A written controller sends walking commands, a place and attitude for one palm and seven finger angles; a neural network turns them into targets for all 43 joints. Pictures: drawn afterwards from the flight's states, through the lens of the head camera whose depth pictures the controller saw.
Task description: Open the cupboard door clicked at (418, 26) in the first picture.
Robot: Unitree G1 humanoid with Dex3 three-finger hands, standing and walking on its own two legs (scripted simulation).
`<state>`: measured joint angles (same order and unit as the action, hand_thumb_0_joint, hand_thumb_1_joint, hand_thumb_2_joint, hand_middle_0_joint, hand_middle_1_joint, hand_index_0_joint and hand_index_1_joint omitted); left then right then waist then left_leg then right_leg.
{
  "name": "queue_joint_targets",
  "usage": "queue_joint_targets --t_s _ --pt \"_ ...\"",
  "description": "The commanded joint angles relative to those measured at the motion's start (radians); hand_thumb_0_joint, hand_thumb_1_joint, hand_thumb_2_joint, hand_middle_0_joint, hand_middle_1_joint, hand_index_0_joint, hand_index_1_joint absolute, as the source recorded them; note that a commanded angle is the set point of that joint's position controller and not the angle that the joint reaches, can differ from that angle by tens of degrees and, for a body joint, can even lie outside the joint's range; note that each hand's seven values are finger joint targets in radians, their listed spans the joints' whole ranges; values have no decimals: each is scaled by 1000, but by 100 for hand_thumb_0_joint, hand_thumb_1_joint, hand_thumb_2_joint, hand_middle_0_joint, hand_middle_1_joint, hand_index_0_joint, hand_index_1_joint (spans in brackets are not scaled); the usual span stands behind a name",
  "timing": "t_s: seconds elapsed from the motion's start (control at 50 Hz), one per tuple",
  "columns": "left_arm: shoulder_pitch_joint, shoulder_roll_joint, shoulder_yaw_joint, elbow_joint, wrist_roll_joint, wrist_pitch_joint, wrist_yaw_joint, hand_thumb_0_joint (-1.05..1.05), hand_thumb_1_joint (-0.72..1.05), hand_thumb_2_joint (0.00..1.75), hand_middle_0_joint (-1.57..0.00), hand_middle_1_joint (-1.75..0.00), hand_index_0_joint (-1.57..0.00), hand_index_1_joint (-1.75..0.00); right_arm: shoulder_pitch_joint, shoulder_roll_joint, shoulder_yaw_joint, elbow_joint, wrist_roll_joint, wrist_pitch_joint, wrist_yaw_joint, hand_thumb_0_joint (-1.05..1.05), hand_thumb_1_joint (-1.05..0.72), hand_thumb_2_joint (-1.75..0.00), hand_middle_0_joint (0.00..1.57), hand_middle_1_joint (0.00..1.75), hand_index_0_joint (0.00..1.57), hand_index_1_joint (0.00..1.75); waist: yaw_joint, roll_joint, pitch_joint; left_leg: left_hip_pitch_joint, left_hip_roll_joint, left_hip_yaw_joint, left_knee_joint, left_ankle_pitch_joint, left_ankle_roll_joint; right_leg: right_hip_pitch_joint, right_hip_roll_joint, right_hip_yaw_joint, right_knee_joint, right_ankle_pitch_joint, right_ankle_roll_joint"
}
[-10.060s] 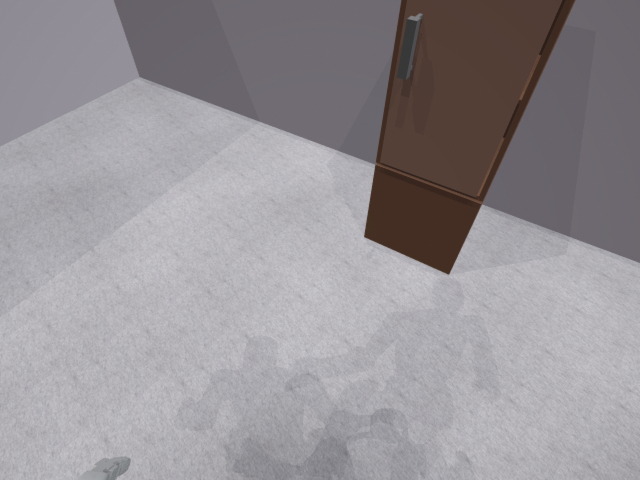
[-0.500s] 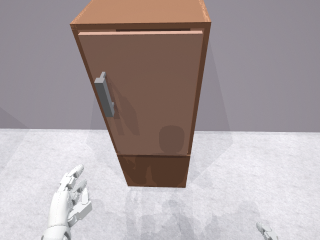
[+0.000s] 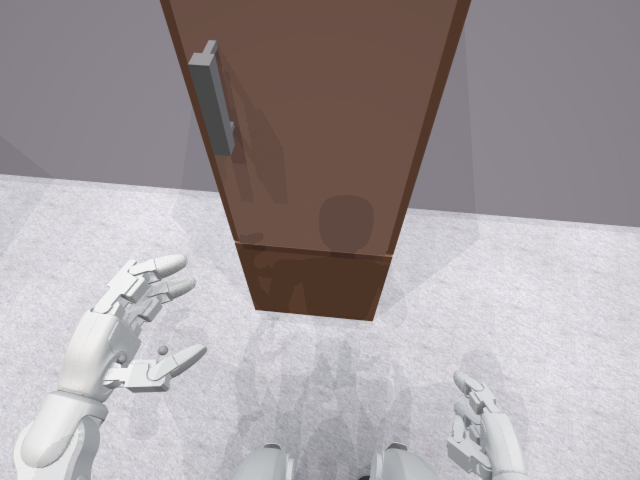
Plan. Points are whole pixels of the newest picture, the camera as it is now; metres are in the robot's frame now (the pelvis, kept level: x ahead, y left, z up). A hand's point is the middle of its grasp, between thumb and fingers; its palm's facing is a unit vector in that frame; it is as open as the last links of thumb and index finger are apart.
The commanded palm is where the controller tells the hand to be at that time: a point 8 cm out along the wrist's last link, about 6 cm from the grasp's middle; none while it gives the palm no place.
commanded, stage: raise the hand with hooked fingers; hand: left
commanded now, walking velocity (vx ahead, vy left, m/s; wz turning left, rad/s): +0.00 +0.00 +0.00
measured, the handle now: (218, 100) +0.58 +0.20 +0.13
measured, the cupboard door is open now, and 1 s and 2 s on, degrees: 0 0 0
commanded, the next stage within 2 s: move the hooked fingers beside the handle in 1.38 s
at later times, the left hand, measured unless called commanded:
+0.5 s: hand (99, 286) +0.28 +0.25 +0.12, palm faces +0.01 -1.00 -0.08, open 13.2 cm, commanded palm +0.25 +0.31 +0.12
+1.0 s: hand (64, 217) +0.33 +0.29 +0.16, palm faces +0.00 -1.00 -0.05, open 14.0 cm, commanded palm +0.29 +0.33 +0.15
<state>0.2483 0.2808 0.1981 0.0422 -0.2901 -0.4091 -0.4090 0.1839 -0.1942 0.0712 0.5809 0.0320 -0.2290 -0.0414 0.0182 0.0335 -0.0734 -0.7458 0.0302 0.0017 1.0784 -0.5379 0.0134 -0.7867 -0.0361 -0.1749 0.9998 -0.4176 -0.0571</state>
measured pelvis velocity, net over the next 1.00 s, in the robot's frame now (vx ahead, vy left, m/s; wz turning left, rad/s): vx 0.03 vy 0.02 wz -0.02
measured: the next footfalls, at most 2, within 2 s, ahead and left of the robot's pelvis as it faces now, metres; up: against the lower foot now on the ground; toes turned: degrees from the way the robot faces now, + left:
none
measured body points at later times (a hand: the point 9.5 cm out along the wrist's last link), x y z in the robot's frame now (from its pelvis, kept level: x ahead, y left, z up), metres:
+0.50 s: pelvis +0.02 +0.02 +0.04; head +0.05 +0.02 +0.49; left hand +0.27 +0.30 +0.12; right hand +0.19 -0.23 -0.03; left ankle +0.00 +0.11 -0.67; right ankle +0.05 -0.09 -0.67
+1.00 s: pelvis +0.03 +0.02 +0.05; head +0.05 +0.01 +0.50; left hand +0.33 +0.34 +0.17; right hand +0.17 -0.23 -0.03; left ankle +0.00 +0.11 -0.67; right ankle +0.05 -0.09 -0.67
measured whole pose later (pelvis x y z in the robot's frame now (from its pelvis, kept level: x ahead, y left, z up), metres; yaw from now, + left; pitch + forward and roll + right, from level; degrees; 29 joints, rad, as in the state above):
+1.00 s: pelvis +0.03 +0.02 +0.05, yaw -1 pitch +5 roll -1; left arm -0.13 0.45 0.44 0.43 -0.34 -0.14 -0.51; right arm 0.28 -0.29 0.06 0.61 0.05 -0.22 -0.09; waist 0.01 0.03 -0.04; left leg -0.36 0.00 0.05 0.67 -0.39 0.04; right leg -0.43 -0.03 -0.12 0.63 -0.28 -0.02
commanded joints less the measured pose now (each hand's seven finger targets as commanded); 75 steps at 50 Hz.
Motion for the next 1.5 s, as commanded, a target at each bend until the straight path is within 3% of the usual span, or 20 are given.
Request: queue_joint_targets --t_s 0.0,0.02,0.08,0.12,0.18,0.24,0.32,0.42,0.44,0.52,0.64,0.72,0.86,0.94,1.06,1.12,1.2,1.28,1.34,1.48 --pt "87 174 194 -168 -78 140 22 0 4 53 -26 -86 -26 -86 -44 -172 -100 -218 24 -46 -36 0 -90 -90 20 30 20 30 34 -57 -333 74 -44 -32 -270 314 8 430 5 165 -236 158 49" --pt "107 182 235 -163 -98 152 50 0 1 52 -26 -87 -26 -87 -58 -159 -94 -218 18 -44 -33 0 -90 -90 20 30 20 30 60 -67 -325 80 -42 -42 -285 354 2 461 15 149 -221 203 38" --pt "108 141 236 -235 -89 102 146 0 -6 49 -27 -92 -27 -92 -27 -142 -98 -203 11 -49 -20 0 -90 -90 20 30 20 30 49 -40 -248 102 -33 -31 -328 371 -9 416 25 117 -224 231 35" --pt "52 143 208 -245 -56 52 180 0 -10 47 -27 -94 -27 -94 -15 -154 -100 -192 3 -57 -13 0 -90 -90 20 30 20 30 25 -28 -186 108 -29 -31 -334 357 -5 375 31 118 -230 206 33" --pt "-16 127 139 -192 -9 0 162 0 -17 44 -28 -99 -28 -99 33 -182 -103 -168 3 -75 -9 0 -90 -90 20 30 20 30 -27 8 -144 128 -27 -24 -342 276 -1 297 30 116 -251 113 38" --pt "-129 153 110 -154 -10 -6 97 0 -24 41 -28 -103 -28 -103 45 -211 -104 -157 16 -89 -25 0 -90 -90 20 30 20 30 -55 -16 -133 144 -27 -34 -352 206 6 289 29 133 -290 33 39" --pt "-229 270 198 -150 -35 21 49 0 -34 37 -29 -110 -29 -110 43 -223 -98 -144 21 -101 -49 0 -90 -90 20 30 20 30 -28 55 -192 218 -28 -48 -381 245 7 366 29 135 -307 79 29" --pt "-221 302 279 -124 -70 47 65 0 -45 32 -30 -117 -30 -117 45 -211 -86 -137 13 -100 -50 0 -90 -90 20 30 20 30 8 69 -219 299 -25 -52 -410 438 -9 456 37 110 -304 283 22" --pt "-230 275 264 -91 -73 61 60 0 -48 31 -30 -118 -30 -118 36 -206 -81 -134 15 -95 -48 0 -90 -90 20 30 20 30 3 87 -181 302 -24 -45 -418 450 -13 446 35 107 -310 301 23" --pt "-286 254 231 48 -70 136 19 0 -50 30 -30 -120 -30 -120 32 -221 -77 -134 20 -76 -48 0 -90 -90 20 30 20 30 -15 20 -84 282 -25 -40 -442 404 -6 432 39 107 -347 288 24" --pt "-455 348 271 -16 -60 176 -36 0 -50 30 -30 -120 -30 -120 44 -223 -76 -139 18 -69 -53 0 -90 -90 20 30 20 30 -11 55 -231 393 -22 -42 -450 536 -9 508 40 114 -358 398 25" --pt "-517 413 341 9 -68 145 -23 0 -50 30 -30 -120 -30 -120 46 -222 -68 -124 8 -65 -56 0 -90 -90 20 30 20 30 -1 39 -210 408 -21 -50 -466 555 -16 520 47 112 -370 404 20" --pt "-614 414 323 181 -63 199 -80 0 -50 30 -30 -120 -30 -120 40 -229 -65 -109 21 -47 -69 0 -90 -90 20 30 20 30 -7 79 -173 420 -24 -40 -509 506 -11 515 35 116 -410 366 19" --pt "-530 361 285 226 -73 230 -119 0 -50 30 -30 -120 -30 -120 47 -235 -71 -127 22 -46 -59 0 -90 -90 20 30 20 30 1 -16 -182 404 -24 -36 -504 532 -1 533 35 115 -410 403 23" --pt "-551 440 383 152 -82 177 -72 0 -50 30 -30 -120 -30 -120 44 -230 -75 -138 11 -40 -46 0 -90 -90 20 30 20 30 17 -2 -200 385 -30 -23 -512 487 1 560 34 134 -415 378 21" --pt "-604 442 369 105 -65 150 -43 0 -50 30 -30 -120 -30 -120 44 -226 -72 -135 8 -40 -46 0 -90 -90 20 30 20 30 8 76 -188 399 -29 -21 -514 460 -1 543 35 139 -416 344 17" --pt "-588 410 335 107 -47 141 -41 0 -50 30 -30 -120 -30 -120 51 -222 -75 -126 10 -46 -54 0 -90 -90 20 30 20 30 -2 97 -205 419 -28 -19 -519 471 2 545 33 137 -422 357 20" --pt "-578 385 309 150 -58 162 -67 0 -50 30 -30 -120 -30 -120 47 -225 -74 -120 17 -44 -61 0 -90 -90 20 30 20 30 -12 48 -159 397 -28 -18 -520 431 6 530 35 137 -434 338 24" --pt "-581 415 347 184 -75 175 -77 0 -50 30 -30 -120 -30 -120 39 -229 -72 -123 17 -43 -65 0 -90 -90 20 30 20 30 -4 2 -156 372 -32 -18 -520 410 8 547 33 146 -436 328 25" --pt "-636 383 303 172 -65 168 -74 0 -50 30 -30 -120 -30 -120 34 -224 -69 -124 19 -44 -62 0 -90 -90 20 30 20 30 -14 27 -166 374 -32 -13 -512 404 7 530 29 149 -431 325 29"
